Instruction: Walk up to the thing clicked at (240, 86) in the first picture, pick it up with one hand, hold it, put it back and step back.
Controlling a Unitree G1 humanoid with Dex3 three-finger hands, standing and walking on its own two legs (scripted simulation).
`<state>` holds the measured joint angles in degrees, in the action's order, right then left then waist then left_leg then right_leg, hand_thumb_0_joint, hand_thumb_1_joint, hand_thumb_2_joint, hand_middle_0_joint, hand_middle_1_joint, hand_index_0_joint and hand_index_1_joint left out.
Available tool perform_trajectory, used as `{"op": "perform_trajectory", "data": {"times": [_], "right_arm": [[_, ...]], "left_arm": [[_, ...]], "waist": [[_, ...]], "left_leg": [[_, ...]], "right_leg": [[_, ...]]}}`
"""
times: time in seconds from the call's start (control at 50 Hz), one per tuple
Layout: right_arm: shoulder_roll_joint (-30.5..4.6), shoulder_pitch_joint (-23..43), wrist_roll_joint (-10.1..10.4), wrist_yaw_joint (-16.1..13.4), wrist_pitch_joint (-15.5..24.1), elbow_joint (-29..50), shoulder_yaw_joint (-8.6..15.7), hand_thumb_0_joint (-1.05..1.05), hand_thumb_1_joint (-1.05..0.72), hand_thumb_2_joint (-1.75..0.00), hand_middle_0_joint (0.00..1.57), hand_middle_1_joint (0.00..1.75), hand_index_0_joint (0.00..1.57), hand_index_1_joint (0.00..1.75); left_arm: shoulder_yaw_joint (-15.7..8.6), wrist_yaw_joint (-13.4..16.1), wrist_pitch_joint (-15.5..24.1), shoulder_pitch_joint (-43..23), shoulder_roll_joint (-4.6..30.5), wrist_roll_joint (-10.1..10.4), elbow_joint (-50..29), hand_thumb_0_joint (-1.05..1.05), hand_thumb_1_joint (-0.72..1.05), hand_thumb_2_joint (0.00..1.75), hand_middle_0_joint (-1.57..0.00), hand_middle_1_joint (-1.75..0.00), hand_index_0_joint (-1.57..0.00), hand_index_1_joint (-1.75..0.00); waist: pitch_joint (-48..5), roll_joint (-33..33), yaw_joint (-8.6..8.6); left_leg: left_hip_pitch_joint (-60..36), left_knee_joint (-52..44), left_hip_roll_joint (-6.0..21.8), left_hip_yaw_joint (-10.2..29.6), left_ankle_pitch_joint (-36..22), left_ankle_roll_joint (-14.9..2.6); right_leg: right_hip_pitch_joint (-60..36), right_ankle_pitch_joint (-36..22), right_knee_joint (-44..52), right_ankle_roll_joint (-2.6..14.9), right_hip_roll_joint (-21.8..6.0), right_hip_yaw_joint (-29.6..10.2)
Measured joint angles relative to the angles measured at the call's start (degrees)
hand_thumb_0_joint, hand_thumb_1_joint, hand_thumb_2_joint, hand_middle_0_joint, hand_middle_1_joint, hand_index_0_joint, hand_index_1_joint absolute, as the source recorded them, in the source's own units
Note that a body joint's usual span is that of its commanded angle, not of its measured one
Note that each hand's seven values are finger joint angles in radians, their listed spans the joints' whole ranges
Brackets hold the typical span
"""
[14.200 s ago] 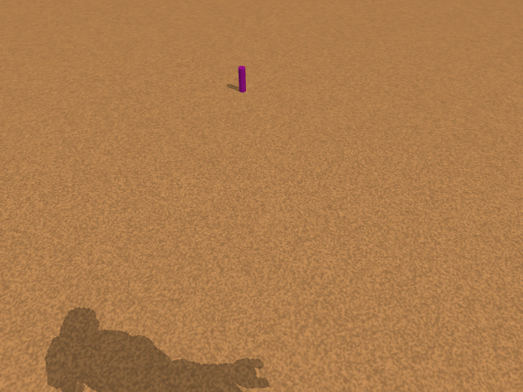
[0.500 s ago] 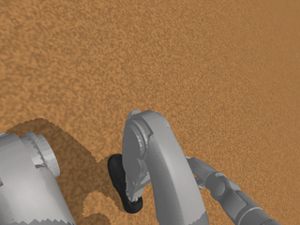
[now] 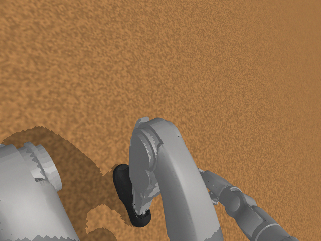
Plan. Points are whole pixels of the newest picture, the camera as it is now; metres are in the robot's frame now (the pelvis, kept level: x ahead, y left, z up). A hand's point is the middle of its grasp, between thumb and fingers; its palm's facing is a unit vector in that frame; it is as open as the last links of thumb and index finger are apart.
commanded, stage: settle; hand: left
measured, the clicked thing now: out of the picture +0.42 +0.35 -0.19
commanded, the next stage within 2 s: lift in 1.88 s
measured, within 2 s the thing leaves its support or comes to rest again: leaves its support in 0.08 s
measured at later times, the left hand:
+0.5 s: hand out of the picture +0.41 +0.36 -0.07, palm faces +0.45 -0.89 +0.00, open 6.1 cm
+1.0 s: hand out of the picture +0.40 +0.36 +0.01, palm faces +0.45 -0.89 -0.04, open 6.1 cm
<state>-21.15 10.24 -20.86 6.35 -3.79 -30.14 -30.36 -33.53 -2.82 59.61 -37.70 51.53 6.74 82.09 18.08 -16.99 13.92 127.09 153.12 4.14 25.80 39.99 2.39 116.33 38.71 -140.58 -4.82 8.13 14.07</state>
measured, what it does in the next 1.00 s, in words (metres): stands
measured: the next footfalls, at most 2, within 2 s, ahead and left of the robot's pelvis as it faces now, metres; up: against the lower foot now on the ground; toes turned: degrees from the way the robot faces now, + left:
none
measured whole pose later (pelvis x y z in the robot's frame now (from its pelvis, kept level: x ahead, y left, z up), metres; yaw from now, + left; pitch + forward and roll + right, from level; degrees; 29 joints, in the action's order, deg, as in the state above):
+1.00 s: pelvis +0.02 -0.02 +0.05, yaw +8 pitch +27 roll -9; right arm -16.6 -1.4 -7.1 4.2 -4.9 -36.2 -8.7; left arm -29.5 -10.8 35.1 -32.6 32.5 10.0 49.6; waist -0.5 -3.6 6.9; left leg 129.0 139.3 4.7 13.6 38.4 2.5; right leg 121.0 41.9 -135.3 -1.6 3.0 6.9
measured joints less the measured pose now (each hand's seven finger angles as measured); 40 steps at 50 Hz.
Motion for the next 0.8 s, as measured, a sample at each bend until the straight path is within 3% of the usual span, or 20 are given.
{"op": "perform_trajectory", "data": {"times": [0.26,0.62,0.8], "right_arm": [[0.61,-2.12,1.92,0.01,-0.35,-0.62,3.53,0.00,-0.88,-0.90,0.21,0.29,0.21,0.30],[3.35,-8.63,9.08,-0.08,-1.11,-3.78,13.90,0.00,-0.87,-0.89,0.21,0.29,0.20,0.30],[4.59,-11.26,12.26,-0.87,-1.45,-4.77,18.17,0.00,-0.87,-0.89,0.21,0.29,0.20,0.30]], "left_arm": [[0.34,-2.47,-4.70,1.74,-3.46,0.48,-10.15,0.04,0.06,1.14,-0.95,-1.08,-0.96,-1.10],[4.76,-5.03,-18.22,4.57,-12.29,2.00,-25.99,0.04,0.05,1.14,-0.96,-1.08,-0.98,-1.10],[5.18,-5.92,-22.62,6.24,-16.57,2.86,-30.81,0.04,0.05,1.15,-0.96,-1.08,-0.98,-1.09]], "waist": [[-2.22,1.78,-1.49],[-12.54,8.82,-5.40],[-16.40,11.66,-6.61]], "left_leg": [[0.62,-1.26,0.03,-1.62,-0.54,-0.54],[2.93,-6.58,0.05,-7.25,-2.08,-0.86],[2.93,-10.41,0.26,-10.11,-2.06,-0.48]], "right_leg": [[0.23,0.30,0.52,0.65,-0.74,-0.78],[3.27,1.34,2.00,1.63,-3.25,-4.08],[4.38,2.26,3.68,2.29,-4.41,-5.83]]}}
